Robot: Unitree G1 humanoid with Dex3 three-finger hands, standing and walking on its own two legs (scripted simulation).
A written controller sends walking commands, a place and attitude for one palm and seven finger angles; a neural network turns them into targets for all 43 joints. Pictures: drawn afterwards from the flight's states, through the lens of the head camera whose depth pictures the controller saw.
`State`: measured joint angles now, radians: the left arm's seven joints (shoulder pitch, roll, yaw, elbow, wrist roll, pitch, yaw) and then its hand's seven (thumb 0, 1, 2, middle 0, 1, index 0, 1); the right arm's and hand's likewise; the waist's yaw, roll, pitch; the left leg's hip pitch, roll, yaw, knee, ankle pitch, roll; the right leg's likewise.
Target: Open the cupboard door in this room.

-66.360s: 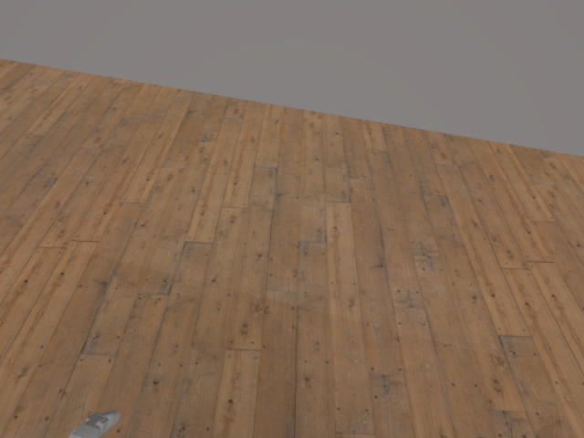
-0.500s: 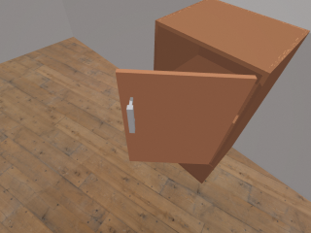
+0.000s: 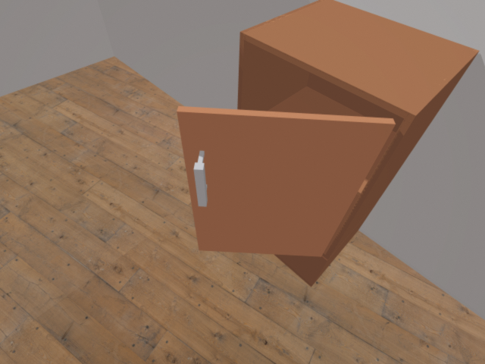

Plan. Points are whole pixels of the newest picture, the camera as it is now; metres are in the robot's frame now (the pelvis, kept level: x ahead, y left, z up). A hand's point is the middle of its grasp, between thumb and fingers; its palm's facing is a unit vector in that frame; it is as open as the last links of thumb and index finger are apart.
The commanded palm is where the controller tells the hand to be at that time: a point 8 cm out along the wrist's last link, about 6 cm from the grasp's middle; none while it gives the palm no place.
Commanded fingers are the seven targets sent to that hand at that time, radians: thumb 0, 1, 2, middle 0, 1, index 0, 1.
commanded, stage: look again from close up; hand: left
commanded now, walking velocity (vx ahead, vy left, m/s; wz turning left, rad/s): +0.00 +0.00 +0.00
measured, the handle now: (202, 179) +0.50 +0.13 -0.05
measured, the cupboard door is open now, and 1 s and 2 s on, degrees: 42 42 42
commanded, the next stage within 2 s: raise the hand with hooked fingers in 0.48 s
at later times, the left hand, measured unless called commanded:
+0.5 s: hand out of the picture -0.02 +0.15 -0.18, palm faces +0.03 -0.99 -0.14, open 7.3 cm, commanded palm none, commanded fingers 0.00 0.90 0.90 -0.20 -0.30 -0.20 -0.30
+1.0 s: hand (162, 342) +0.16 +0.14 -0.06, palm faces -0.01 -1.00 +0.04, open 8.5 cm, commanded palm +0.13 +0.23 -0.06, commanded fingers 0.00 0.39 0.68 -0.24 -0.63 -0.24 -0.63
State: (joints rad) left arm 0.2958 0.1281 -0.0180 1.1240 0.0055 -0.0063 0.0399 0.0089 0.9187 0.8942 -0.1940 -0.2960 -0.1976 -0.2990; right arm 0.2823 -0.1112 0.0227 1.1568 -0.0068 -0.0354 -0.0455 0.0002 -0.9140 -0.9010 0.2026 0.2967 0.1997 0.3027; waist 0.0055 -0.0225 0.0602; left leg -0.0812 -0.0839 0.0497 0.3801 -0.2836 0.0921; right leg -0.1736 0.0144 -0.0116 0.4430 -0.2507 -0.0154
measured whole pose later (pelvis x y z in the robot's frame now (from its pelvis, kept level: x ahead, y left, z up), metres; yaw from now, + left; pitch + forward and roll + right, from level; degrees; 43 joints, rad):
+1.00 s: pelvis -0.04 -0.03 -0.07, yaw +1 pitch +12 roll +1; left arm 0.37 0.17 0.15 0.24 -0.23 -0.53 -0.32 0.00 0.62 0.77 -0.22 -0.49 -0.22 -0.49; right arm 0.14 -0.28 -0.06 0.50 0.01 -0.22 0.02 0.01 -0.91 -0.90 0.20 0.30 0.20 0.30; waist -0.02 -0.08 -0.16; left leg -0.72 -0.05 0.06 1.03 -0.53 0.05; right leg -0.79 0.03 -0.06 1.04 -0.47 -0.08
